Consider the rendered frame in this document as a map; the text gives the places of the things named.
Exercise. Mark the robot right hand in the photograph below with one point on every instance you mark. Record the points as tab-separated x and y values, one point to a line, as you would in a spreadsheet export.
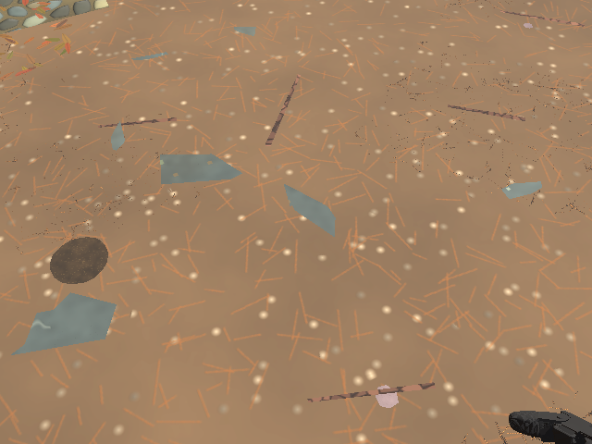
561	428

